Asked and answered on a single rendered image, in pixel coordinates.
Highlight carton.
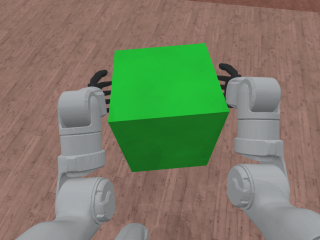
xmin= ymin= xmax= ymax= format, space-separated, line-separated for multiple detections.
xmin=108 ymin=43 xmax=230 ymax=172

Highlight right robot forearm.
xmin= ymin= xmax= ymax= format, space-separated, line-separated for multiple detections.
xmin=225 ymin=76 xmax=290 ymax=198

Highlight right robot hand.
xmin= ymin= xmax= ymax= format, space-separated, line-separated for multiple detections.
xmin=217 ymin=63 xmax=241 ymax=108

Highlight robot right upper arm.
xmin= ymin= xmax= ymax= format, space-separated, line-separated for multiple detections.
xmin=226 ymin=163 xmax=320 ymax=240

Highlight robot left upper arm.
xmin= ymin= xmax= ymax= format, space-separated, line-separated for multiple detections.
xmin=15 ymin=177 xmax=116 ymax=240

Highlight left robot hand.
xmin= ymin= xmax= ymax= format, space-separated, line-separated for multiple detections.
xmin=87 ymin=70 xmax=112 ymax=113

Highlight robot left thigh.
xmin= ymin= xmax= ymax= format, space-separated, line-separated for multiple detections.
xmin=114 ymin=223 xmax=149 ymax=240

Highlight left robot forearm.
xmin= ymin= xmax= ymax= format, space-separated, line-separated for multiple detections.
xmin=55 ymin=86 xmax=107 ymax=215

